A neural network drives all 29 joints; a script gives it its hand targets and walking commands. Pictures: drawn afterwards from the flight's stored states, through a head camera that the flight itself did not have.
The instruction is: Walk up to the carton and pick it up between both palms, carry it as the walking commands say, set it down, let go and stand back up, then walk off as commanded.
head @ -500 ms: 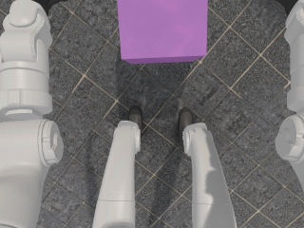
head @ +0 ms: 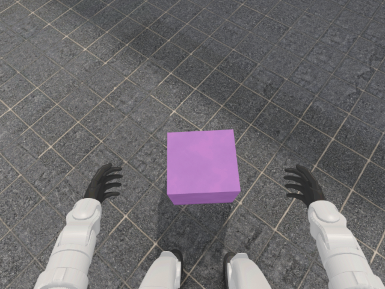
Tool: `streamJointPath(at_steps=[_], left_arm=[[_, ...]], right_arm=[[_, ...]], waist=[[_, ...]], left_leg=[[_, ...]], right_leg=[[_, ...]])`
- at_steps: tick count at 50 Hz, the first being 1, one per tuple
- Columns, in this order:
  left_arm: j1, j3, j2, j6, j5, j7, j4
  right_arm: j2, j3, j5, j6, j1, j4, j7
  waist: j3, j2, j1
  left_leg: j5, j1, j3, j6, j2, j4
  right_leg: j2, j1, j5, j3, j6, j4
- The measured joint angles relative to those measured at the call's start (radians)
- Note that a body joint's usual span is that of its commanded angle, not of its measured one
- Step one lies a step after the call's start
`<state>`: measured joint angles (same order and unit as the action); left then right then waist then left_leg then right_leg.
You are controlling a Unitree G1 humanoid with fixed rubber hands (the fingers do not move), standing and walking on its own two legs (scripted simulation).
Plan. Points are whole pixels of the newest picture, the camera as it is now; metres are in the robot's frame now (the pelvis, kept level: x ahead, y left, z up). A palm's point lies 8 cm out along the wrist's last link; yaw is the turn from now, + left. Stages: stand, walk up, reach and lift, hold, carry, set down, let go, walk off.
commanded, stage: let go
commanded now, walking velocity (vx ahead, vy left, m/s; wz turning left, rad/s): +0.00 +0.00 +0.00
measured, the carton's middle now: (201, 169) +0.53 +0.01 -0.61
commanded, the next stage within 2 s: stand in 0.76 s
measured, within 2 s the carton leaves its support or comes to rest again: neither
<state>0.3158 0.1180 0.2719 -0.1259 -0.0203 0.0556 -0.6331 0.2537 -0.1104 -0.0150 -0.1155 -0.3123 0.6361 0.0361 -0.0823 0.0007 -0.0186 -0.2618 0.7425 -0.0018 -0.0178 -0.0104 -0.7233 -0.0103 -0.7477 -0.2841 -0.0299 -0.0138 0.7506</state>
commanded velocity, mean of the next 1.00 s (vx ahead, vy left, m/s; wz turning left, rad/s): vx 0.00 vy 0.00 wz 0.00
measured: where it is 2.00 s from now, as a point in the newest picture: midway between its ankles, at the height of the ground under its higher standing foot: (203, 286)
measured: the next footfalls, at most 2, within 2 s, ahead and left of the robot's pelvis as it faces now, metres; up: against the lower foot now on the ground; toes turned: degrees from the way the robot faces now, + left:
none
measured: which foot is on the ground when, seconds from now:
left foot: down 0.00-1.00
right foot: down 0.00-1.00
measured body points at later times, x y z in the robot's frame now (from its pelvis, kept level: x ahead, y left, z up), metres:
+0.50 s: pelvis +0.04 +0.00 +0.03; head +0.07 -0.01 +0.48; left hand +0.21 +0.24 -0.05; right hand +0.21 -0.23 -0.05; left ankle +0.05 +0.13 -0.71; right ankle +0.04 -0.13 -0.71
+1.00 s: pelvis +0.09 +0.00 +0.03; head +0.05 +0.00 +0.47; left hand +0.21 +0.26 -0.07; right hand +0.21 -0.25 -0.07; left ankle +0.05 +0.13 -0.71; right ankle +0.04 -0.13 -0.71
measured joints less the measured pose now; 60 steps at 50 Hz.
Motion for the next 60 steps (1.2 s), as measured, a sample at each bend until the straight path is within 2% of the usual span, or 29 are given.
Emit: streamJointPath(at_steps=[7,15,27,34,38,43,47,60], left_arm=[[-0.237,-0.027,-0.04,0.061,0.011,0.002,0.067],[-0.447,-0.06,-0.044,0.075,0.012,0.01,0.141],[-0.538,-0.064,-0.065,-0.001,0.056,0.023,0.196],[-0.528,-0.065,-0.057,-0.036,0.051,0.019,0.18],[-0.522,-0.066,-0.056,-0.043,0.048,0.006,0.177],[-0.556,-0.081,-0.046,0.116,0.071,-0.04,0.053],[-0.601,-0.08,-0.04,0.183,0.071,-0.048,-0.025],[-0.697,-0.094,-0.041,0.201,0.051,-0.072,-0.131]], right_arm=[[-0.034,0.036,0.023,0.051,0.254,-0.084,-0.008],[-0.044,0.051,0.03,0.057,0.463,-0.181,0.013],[-0.054,0.047,0.061,-0.006,0.552,-0.231,0.044],[-0.059,0.05,0.068,-0.037,0.538,-0.223,0.036],[-0.057,0.061,0.056,-0.042,0.527,-0.209,0.026],[-0.042,0.067,0.08,0.114,0.595,-0.077,-0.019],[-0.032,0.069,0.071,0.178,0.643,0.016,-0.027],[-0.028,0.09,0.049,0.192,0.715,0.131,-0.05]], waist=[[0.004,-0.01,-0.002],[-0.019,-0.021,0.005],[-0.066,-0.009,0.026],[-0.051,-0.01,0.032],[-0.044,-0.01,0.035],[0.117,-0.006,0.02],[0.211,0.0,0.017],[0.289,-0.003,0.014]], left_leg=[[0.006,-0.198,-0.002,-0.001,-0.003,0.103],[0.016,-0.424,0.0,-0.002,-0.007,0.21],[0.0,-0.622,0.018,-0.001,-0.004,0.253],[-0.021,-0.651,0.022,0.002,-0.001,0.24],[-0.03,-0.658,0.02,0.003,-0.002,0.235],[-0.052,-0.568,0.018,-0.001,-0.001,0.213],[-0.077,-0.517,0.019,0.0,0.0,0.19],[-0.133,-0.47,0.018,-0.001,-0.005,0.138]], right_leg=[[0.002,0.196,0.006,0.0,0.001,-0.103],[0.004,0.426,0.018,0.005,0.003,-0.215],[0.0,0.641,0.006,0.025,0.004,-0.277],[-0.003,0.675,-0.013,0.029,0.001,-0.272],[-0.002,0.684,-0.017,0.027,-0.001,-0.273],[-0.004,0.593,-0.039,0.025,-0.006,-0.25],[-0.005,0.541,-0.067,0.027,-0.006,-0.224],[0.001,0.497,-0.118,0.026,0.0,-0.179]])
